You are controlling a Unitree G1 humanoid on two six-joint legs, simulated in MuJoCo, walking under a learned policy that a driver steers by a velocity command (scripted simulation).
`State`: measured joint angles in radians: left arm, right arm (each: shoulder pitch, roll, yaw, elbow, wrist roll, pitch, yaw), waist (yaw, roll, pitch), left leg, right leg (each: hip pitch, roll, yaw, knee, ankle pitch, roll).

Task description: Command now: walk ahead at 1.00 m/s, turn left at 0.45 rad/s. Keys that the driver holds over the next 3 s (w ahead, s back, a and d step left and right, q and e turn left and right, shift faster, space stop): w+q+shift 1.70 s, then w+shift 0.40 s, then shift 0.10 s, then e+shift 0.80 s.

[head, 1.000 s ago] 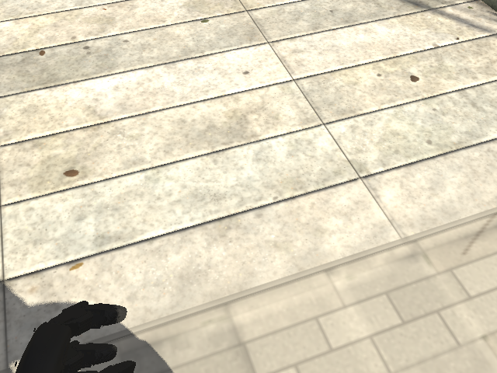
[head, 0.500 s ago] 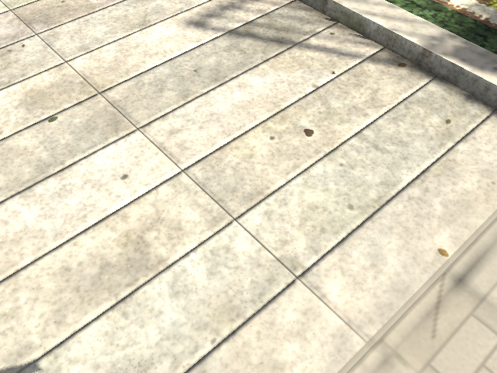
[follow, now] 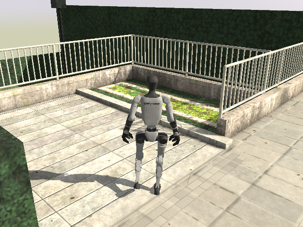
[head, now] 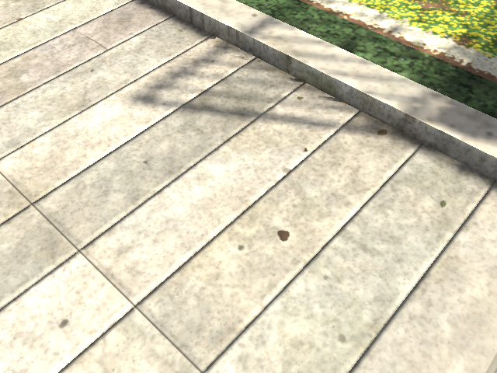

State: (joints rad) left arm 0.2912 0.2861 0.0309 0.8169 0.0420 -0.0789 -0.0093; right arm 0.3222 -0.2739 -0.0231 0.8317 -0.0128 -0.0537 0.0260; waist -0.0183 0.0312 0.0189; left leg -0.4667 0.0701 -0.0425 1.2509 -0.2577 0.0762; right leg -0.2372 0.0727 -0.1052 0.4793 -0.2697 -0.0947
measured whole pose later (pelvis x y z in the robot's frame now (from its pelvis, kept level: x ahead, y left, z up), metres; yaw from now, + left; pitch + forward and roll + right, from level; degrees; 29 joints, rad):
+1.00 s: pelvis +0.89 +0.21 +0.00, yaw +52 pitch +1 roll -3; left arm 0.51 0.33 0.06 0.88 0.03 -0.10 0.00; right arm 0.00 -0.36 -0.04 0.58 -0.03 0.01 0.09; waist 0.08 0.06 0.01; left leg -0.80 0.05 0.05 1.07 -0.07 0.10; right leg 0.08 0.00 -0.22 0.26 -0.36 0.03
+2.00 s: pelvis +1.18 +1.05 -0.03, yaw +104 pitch +2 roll -1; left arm 0.54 0.26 0.02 0.92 0.02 -0.05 0.00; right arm -0.03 -0.29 0.00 0.61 -0.05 -0.04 0.05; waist 0.07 0.01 0.04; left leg -0.56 -0.08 0.07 0.67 -0.16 0.18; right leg 0.12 -0.11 -0.20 0.71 -0.39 0.03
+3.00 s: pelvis +1.03 +1.54 +0.01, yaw +69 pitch +1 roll +0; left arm 0.23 0.38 0.11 0.69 0.03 0.06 -0.01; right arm 0.13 -0.30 -0.01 0.68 -0.02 0.01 -0.05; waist 0.04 -0.05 0.06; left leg -0.25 -0.04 -0.06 0.42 -0.18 0.02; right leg -0.49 0.19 0.18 0.96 -0.42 0.04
